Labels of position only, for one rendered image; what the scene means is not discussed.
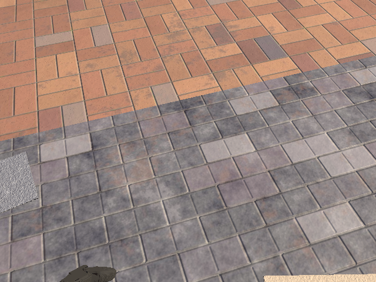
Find left robot hand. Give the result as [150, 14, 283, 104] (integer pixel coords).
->
[60, 265, 116, 282]

